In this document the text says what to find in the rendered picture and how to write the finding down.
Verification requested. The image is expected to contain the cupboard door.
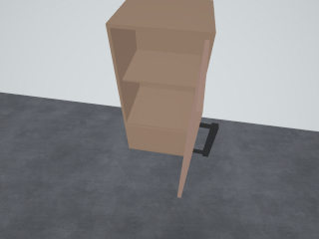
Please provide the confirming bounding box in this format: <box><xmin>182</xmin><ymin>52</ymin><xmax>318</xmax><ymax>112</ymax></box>
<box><xmin>177</xmin><ymin>40</ymin><xmax>210</xmax><ymax>198</ymax></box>

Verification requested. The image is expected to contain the handle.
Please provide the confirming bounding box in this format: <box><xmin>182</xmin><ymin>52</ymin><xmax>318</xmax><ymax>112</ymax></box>
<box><xmin>192</xmin><ymin>122</ymin><xmax>219</xmax><ymax>157</ymax></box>

